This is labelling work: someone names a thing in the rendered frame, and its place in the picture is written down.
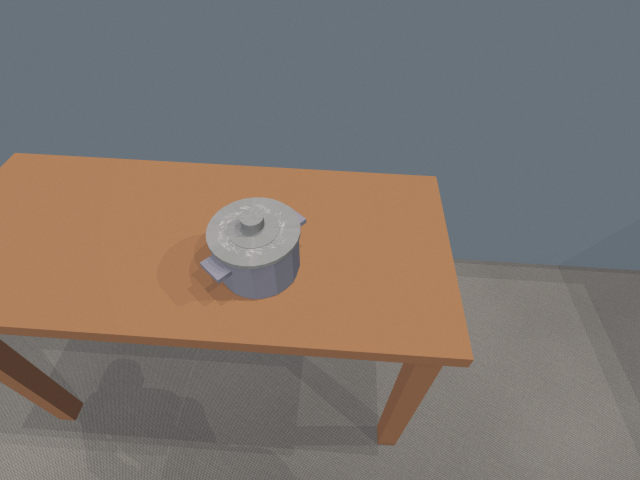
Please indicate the table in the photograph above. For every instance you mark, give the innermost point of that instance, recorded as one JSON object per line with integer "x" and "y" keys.
{"x": 107, "y": 249}

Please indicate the knob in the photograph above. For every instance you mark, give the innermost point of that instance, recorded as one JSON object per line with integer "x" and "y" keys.
{"x": 252, "y": 221}

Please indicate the pot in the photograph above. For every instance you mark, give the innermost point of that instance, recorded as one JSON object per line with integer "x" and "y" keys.
{"x": 256, "y": 283}

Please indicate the lid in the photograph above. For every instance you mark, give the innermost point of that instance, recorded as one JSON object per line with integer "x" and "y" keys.
{"x": 236, "y": 248}

